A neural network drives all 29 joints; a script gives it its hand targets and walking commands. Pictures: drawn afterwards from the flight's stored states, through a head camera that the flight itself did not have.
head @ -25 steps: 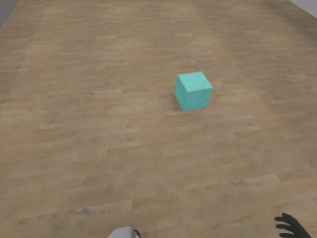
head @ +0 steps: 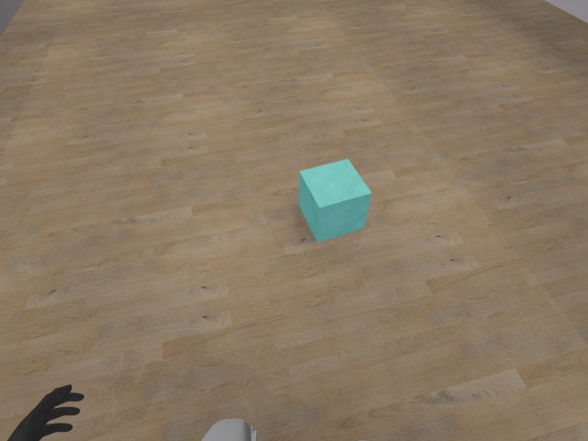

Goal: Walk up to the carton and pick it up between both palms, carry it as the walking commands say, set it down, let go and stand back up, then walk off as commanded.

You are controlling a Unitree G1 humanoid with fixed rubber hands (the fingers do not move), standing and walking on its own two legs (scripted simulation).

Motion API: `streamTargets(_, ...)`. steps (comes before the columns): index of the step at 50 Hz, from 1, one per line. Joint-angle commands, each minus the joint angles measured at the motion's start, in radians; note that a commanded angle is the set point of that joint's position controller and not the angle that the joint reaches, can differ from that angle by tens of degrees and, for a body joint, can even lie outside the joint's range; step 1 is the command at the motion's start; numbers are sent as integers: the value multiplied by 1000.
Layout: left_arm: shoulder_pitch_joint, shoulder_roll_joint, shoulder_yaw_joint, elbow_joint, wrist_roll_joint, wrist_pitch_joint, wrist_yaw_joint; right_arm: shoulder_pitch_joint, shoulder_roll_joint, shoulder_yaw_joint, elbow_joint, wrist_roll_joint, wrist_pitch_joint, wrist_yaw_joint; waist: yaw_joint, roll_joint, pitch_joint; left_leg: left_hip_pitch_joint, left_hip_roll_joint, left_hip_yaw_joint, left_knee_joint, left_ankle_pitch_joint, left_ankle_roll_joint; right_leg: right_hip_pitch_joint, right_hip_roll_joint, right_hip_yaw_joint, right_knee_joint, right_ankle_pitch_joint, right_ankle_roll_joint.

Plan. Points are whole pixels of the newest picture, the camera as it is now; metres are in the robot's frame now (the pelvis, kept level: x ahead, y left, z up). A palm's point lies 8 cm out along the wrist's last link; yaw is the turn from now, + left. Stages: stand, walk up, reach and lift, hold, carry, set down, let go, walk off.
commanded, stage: walk up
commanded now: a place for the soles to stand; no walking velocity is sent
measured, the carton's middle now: (332, 200) +1.10 -0.11 -0.65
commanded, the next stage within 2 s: none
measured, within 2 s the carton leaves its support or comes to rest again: neither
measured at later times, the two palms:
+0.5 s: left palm (139, 303) +0.33 +0.28 -0.07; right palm out of the picture +0.26 -0.42 -0.05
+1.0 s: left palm (187, 252) +0.45 +0.23 -0.09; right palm (552, 230) +0.48 -0.45 -0.05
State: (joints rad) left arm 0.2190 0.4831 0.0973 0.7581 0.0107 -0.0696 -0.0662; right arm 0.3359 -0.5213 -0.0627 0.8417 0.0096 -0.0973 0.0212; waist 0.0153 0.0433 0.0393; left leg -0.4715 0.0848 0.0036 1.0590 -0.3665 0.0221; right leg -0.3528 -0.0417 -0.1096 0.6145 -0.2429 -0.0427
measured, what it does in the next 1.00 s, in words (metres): walks ahead: left foot, then right foot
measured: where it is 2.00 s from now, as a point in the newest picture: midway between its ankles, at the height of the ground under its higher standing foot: (344, 338)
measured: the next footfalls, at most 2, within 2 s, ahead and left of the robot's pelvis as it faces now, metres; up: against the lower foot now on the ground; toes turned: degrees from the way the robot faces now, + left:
left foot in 0.20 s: +0.24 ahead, +0.11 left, +0.00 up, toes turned +6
right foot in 0.52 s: +0.37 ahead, -0.21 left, +0.00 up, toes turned -5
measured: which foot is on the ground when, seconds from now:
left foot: up 0.00-0.18, down 0.20-0.54, up 0.56-0.82, down 0.84-1.00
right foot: down 0.00-0.20, up 0.22-0.50, down 0.52-0.84, up 0.86-1.00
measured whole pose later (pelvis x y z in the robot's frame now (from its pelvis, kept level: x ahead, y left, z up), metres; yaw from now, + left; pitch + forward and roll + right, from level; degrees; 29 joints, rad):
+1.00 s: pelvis +0.39 -0.10 +0.00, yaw +2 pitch -1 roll +2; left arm 0.32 0.47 0.07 0.78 0.01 -0.05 -0.05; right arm 0.32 -0.50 -0.08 0.76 -0.01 -0.12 0.01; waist 0.00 -0.07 0.03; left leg -0.33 0.03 0.09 0.62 -0.27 0.03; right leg -0.50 -0.08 -0.02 1.00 -0.40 -0.02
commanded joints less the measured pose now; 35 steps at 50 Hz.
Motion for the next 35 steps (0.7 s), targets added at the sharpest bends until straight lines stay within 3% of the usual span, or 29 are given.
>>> streamTargets(1, 73, 214, 47, -39, 4, -9, 9, 45, -165, -46, -37, -6, -4, 13, 36, -227, 1, -122, 44, 27, -144, 12, -11, 108, -230, 271, -325, -62, -216)
streamTargets(3, 96, 219, 46, -51, 7, -13, 4, -7, -131, -43, -55, -11, -3, 24, 48, -227, -6, -79, 31, 49, -250, 53, -6, 97, -224, 245, -322, -82, -220)
streamTargets(6, 80, 221, 44, -75, 8, -8, 0, -40, -118, -50, -68, -12, -4, 32, 38, -201, 11, 23, -10, 80, -368, 135, -6, 37, -225, 235, -338, -199, -202)
streamTargets(9, 52, 192, 27, -82, 1, 1, -1, 22, -129, -72, -61, -16, -15, 25, -34, -98, -6, 320, -71, 110, -481, 180, 21, -131, -181, 156, -193, -257, -142)
streamTargets(10, 56, 151, 10, -86, 0, -1, 4, 113, -162, -90, -44, -19, -24, 13, -84, -18, -60, 500, -61, 39, -530, 85, 56, -212, -133, 99, 3, -139, -106)
streamTargets(11, 58, 92, -5, -103, -2, -6, 8, 245, -240, -119, -40, -31, -34, -10, -146, 155, -141, 649, 183, -322, -644, -143, 122, -341, -42, 8, 371, -91, -41)
streamTargets(12, 92, 124, 4, -108, 6, 1, 16, 217, -306, -127, -86, -25, -39, -23, -130, 143, -126, 608, 381, -736, -827, -299, 229, -489, 28, 101, 535, -260, -3)
streamTargets(13, 100, 202, 18, -95, 11, 11, 24, 134, -286, -119, -96, -2, -34, -22, -90, 17, -71, 513, 391, -665, -817, -318, 274, -478, -37, 193, 603, -178, 8)
streamTargets(14, 93, 208, 25, -79, 5, 10, 22, 89, -247, -105, -105, 0, -31, -21, -64, 4, -25, 434, 331, -543, -800, -208, 261, -457, -66, 199, 589, -126, 13)
streamTargets(16, 128, 186, 31, -38, 3, 15, 9, 22, -200, -85, -114, -6, -30, -21, -20, 62, 23, 298, 225, -285, -780, -41, 219, -362, -111, 186, 439, -115, 33)
streamTargets(17, 136, 174, 31, -22, 4, 17, -3, 16, -207, -82, -111, -9, -31, -20, -21, 92, 21, 235, 195, -200, -762, 41, 220, -293, -103, 152, 373, -120, 38)
streamTargets(19, 90, 147, 32, -31, 7, 23, -21, 36, -226, -88, -108, -16, -35, -12, -38, 114, 14, 186, 191, -152, -751, 85, 236, -229, -90, 113, 281, -115, 39)
streamTargets(22, 27, 136, 36, -43, 12, 21, -37, 7, -244, -92, -117, -17, -35, -8, -40, 127, 18, 120, 169, -116, -752, -70, 200, -131, -76, 83, 119, -9, 31)
streamTargets(24, 47, 153, 48, -32, 13, 14, -41, -37, -247, -84, -123, -20, -27, -7, -3, 109, 5, 14, 156, -84, -725, -168, 165, 42, -46, 35, 53, 34, 19)
streamTargets(26, 110, 185, 60, -1, 19, 5, -32, -36, -208, -63, -118, -29, -14, -6, 51, -18, -8, -76, 106, -33, -532, -208, 127, 196, 16, -2, 5, -37, 14)
streamTargets(27, 203, 220, 73, 20, 23, -4, -17, -19, -168, -45, -123, -34, -11, -8, 106, -153, -53, -152, 46, 18, -277, -122, 90, 328, -18, 93, -79, -171, -13)
streamTargets(28, 257, 319, 90, 7, 20, -15, -4, -18, -109, -30, -157, -10, -17, -9, 133, -407, -85, -374, -98, 104, 76, -172, 22, 409, -318, 644, -341, -469, -137)
streamTargets(29, 230, 334, 97, -26, 8, -16, 4, -8, -157, -33, -138, -11, -8, -21, 116, -241, -77, -397, -73, -83, 172, -156, 26, 360, -390, 742, -374, -539, -219)
streamTargets(30, 184, 295, 81, -31, -4, -12, 12, -4, -193, -39, -117, 0, -9, -20, 87, -150, -48, -368, -37, -102, 182, -95, 24, 315, -365, 658, -341, -492, -239)
streamTargets(31, 137, 260, 69, -34, -8, -10, 20, 35, -197, -42, -85, 4, -11, -18, 58, -148, -21, -326, -3, -94, 113, -39, 17, 268, -333, 549, -320, -380, -231)
streamTargets(33, 85, 229, 51, -36, -8, -7, 24, 85, -190, -43, -45, -1, -13, -11, 25, -221, 13, -197, 38, -14, -56, -24, -2, 146, -265, 369, -301, -154, -210)
streamTargets(35, 108, 231, 45, -44, 2, -10, 18, 58, -155, -38, -55, -11, -6, 7, 36, -239, 4, -109, 18, 37, -161, -40, -6, 85, -248, 292, -281, -20, -220)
